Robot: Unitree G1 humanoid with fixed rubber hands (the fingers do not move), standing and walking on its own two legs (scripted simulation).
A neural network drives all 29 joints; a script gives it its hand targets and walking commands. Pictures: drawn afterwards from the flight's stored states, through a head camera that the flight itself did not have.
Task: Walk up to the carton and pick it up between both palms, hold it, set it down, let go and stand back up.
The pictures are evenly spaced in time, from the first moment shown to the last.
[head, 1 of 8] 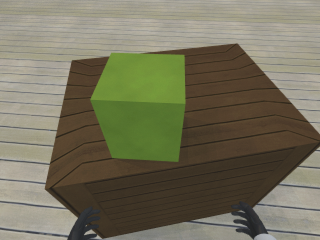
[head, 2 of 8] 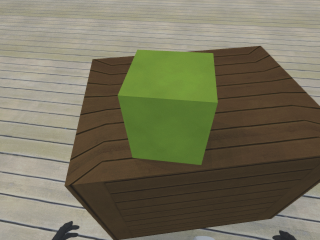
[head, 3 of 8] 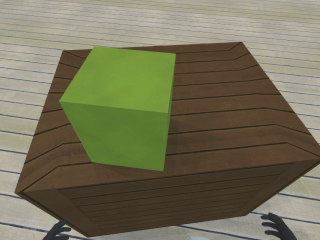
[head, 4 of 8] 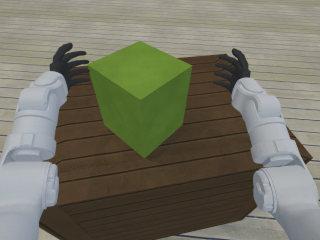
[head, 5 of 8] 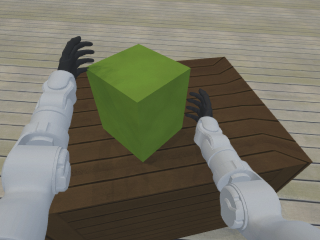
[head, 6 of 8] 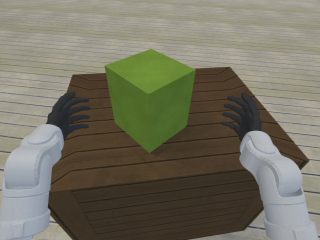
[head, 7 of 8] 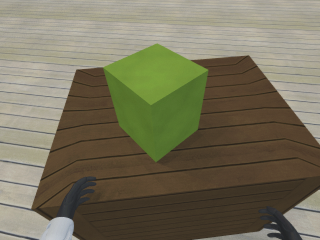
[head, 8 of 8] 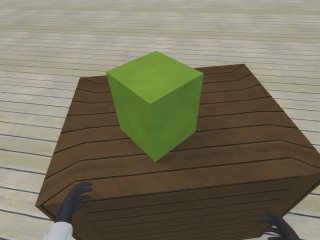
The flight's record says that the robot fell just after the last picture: no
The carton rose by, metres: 0.03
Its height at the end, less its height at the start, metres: +0.00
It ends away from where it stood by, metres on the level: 0.12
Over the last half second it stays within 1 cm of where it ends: yes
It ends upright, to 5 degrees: yes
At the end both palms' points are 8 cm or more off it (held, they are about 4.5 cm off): yes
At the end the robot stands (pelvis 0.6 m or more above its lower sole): yes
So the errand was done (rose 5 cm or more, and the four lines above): no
